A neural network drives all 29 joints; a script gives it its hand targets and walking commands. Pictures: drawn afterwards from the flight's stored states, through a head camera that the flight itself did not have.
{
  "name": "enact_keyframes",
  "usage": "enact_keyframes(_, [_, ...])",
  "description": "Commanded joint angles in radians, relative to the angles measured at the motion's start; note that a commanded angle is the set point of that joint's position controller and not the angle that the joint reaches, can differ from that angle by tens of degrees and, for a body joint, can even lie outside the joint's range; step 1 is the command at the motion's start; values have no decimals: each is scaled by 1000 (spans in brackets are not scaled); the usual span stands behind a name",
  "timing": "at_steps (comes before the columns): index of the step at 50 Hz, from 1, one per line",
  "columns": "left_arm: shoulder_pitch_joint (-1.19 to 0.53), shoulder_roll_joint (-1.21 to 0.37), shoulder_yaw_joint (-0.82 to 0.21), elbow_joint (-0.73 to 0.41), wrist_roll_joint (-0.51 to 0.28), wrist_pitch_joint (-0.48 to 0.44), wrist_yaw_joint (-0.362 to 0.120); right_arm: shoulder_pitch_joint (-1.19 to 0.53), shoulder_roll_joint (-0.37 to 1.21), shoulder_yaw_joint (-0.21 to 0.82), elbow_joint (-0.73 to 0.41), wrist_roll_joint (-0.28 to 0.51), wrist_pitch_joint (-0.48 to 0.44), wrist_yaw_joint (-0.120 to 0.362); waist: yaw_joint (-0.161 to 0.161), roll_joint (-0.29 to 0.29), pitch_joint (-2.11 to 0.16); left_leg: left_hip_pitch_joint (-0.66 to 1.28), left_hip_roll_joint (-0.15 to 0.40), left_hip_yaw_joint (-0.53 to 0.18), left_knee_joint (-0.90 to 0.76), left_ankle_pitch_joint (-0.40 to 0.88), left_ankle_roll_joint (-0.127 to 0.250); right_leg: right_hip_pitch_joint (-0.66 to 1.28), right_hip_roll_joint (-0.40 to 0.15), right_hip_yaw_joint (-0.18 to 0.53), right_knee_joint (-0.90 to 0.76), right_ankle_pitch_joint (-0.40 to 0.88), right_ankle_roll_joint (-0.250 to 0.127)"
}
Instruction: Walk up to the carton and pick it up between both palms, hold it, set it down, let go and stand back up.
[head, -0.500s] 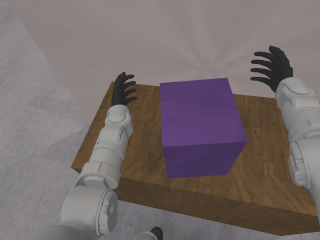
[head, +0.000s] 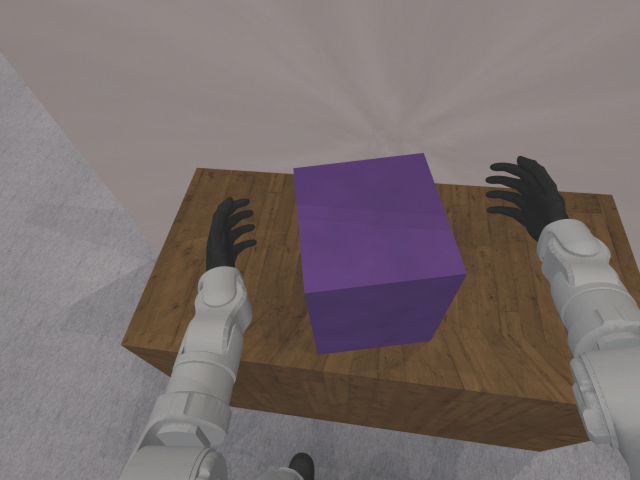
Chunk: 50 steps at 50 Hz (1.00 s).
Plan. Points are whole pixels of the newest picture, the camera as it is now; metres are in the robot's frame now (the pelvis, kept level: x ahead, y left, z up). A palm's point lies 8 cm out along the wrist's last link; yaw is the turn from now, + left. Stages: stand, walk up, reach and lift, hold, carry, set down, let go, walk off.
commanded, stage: set down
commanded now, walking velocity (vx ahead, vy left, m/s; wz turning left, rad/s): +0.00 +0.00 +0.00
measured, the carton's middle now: (366, 261) +0.44 +0.04 -0.09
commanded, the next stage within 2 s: none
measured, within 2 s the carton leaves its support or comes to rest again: neither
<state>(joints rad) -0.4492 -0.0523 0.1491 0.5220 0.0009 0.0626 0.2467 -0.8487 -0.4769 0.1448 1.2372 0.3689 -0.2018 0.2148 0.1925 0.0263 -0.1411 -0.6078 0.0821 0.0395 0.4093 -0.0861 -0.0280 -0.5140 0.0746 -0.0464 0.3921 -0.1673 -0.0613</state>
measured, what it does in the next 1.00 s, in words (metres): stands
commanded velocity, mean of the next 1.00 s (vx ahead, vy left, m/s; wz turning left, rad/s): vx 0.00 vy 0.00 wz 0.00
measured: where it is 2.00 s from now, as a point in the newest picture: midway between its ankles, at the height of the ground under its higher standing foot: outside the picture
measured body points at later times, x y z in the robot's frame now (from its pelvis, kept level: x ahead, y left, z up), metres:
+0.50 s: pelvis +0.00 +0.00 +0.00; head +0.06 +0.00 +0.45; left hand +0.32 +0.20 +0.02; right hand +0.41 -0.21 +0.02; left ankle +0.05 +0.14 -0.74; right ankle +0.00 -0.08 -0.74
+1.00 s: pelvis +0.02 +0.00 +0.00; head +0.06 +0.00 +0.45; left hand +0.28 +0.18 -0.01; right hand +0.34 -0.25 -0.02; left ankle +0.05 +0.14 -0.74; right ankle +0.00 -0.08 -0.74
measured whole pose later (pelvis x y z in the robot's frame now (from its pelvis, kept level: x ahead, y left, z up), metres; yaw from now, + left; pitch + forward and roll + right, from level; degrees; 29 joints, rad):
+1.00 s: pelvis +0.02 +0.00 +0.00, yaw -1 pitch +7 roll +0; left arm -0.02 -0.09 0.05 0.41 0.05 -0.14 0.28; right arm -0.32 -0.47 0.25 1.12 0.52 -0.53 0.28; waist 0.10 0.00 -0.04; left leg -0.43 0.08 0.06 0.48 -0.18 -0.04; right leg -0.35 0.07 -0.02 0.48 -0.26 -0.07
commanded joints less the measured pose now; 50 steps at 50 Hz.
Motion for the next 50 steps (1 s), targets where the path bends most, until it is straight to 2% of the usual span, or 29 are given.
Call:
enact_keyframes(1, [-349,65,-39,-224,-15,-59,20,-399,-192,-32,-207,23,-57,6,-15,-146,-622,319,-49,2,58,210,35,233,-1,69,1,227,33])
enact_keyframes(5, [-291,56,-39,-217,-6,-39,19,-328,-196,-25,-196,36,-57,14,-20,-137,-578,339,-48,-6,65,211,36,219,0,76,0,210,22])
enact_keyframes(12, [-192,36,-34,-212,22,-32,7,-207,-194,-14,-165,50,-106,28,-42,-134,-457,329,-52,-18,56,180,43,252,-13,92,9,238,30])
enact_keyframes(19, [-115,22,-52,-244,30,-92,14,-110,-187,2,-180,74,-185,42,-50,-130,-395,320,-54,-17,55,139,45,274,-26,106,20,228,35])
enact_keyframes(29, [26,4,-93,-303,22,-162,29,41,-204,4,-241,103,-266,51,-69,-124,-387,406,-55,-13,79,169,37,243,-15,99,19,236,8])
enact_keyframes(42, [211,-24,-103,-289,47,-217,28,248,-198,36,-231,141,-348,61,-89,-139,-282,405,-66,-8,81,160,34,277,-22,116,30,296,6])
enact_keyframes(50, [279,-32,-114,-284,56,-268,35,340,-195,60,-229,174,-397,69,-98,-143,-232,375,-73,1,99,116,29,279,-33,134,45,268,7])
